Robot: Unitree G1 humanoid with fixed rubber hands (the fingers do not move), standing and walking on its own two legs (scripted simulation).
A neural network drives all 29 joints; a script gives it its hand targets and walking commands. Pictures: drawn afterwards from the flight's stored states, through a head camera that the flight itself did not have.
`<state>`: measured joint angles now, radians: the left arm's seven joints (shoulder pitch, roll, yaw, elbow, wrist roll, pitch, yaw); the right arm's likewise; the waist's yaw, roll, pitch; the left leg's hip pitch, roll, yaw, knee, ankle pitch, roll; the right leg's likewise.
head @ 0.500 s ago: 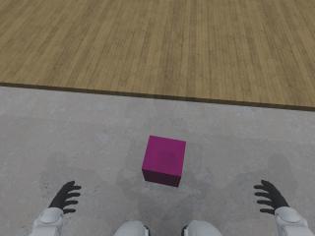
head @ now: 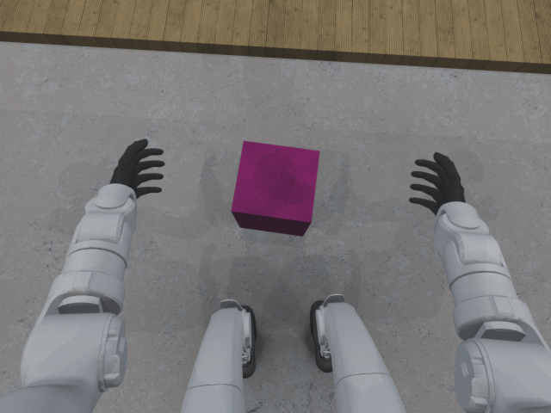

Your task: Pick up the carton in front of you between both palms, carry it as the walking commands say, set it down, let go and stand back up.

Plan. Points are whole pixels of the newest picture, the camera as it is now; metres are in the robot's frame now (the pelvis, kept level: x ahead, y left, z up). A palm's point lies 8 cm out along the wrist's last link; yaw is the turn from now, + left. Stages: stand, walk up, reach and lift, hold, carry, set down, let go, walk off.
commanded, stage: reach and lift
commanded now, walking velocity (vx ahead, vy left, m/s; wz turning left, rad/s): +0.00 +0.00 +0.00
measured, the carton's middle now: (275, 193) +0.53 -0.01 -0.57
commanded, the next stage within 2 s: none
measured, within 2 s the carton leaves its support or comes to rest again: neither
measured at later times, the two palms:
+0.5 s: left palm (174, 107) +0.58 +0.17 -0.13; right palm (390, 137) +0.50 -0.21 -0.14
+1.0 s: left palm (199, 162) +0.55 +0.17 -0.35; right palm (359, 179) +0.49 -0.21 -0.35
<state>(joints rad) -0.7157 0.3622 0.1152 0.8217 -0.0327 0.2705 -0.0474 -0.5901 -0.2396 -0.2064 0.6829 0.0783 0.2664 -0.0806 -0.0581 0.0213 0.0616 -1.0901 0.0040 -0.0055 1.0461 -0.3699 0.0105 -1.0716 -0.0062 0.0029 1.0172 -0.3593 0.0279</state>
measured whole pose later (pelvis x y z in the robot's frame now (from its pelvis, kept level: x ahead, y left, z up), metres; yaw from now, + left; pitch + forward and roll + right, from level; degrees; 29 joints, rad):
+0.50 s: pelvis -0.01 +0.01 -0.03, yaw +0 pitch +45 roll -3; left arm -1.45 0.40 0.27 1.07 0.13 0.22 -0.08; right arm -1.21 -0.12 -0.49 0.75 -0.07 0.22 -0.12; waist -0.10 0.02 0.07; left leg -1.54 -0.01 -0.02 1.04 -0.29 0.02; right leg -1.51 -0.02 -0.01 1.01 -0.28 0.04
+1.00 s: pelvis -0.04 -0.01 -0.20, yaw -2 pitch +48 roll -4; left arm -1.54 0.49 0.15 1.16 -0.03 0.14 -0.02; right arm -1.33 -0.17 -0.37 0.84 0.05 0.16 -0.18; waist -0.07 0.01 0.15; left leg -2.10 0.00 -0.05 1.77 -0.51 0.00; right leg -2.07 0.02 -0.01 1.73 -0.50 0.03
